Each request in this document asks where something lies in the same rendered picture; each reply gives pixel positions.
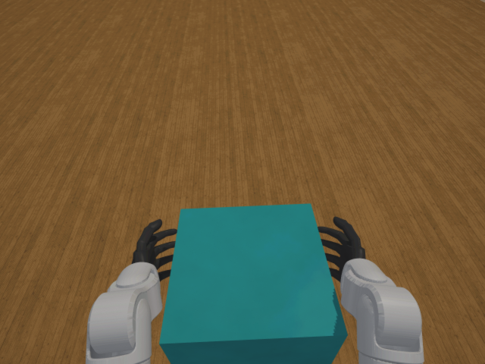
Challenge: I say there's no robot right hand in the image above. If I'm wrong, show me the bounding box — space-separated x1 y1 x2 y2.
318 217 366 282

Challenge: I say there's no robot right forearm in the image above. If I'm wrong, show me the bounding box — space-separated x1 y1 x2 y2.
340 259 424 364

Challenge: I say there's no carton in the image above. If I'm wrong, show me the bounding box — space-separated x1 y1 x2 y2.
159 203 348 364

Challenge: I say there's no robot left hand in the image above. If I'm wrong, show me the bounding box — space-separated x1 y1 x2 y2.
132 219 177 281

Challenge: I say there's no robot left forearm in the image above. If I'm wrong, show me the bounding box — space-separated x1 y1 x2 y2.
86 262 163 364

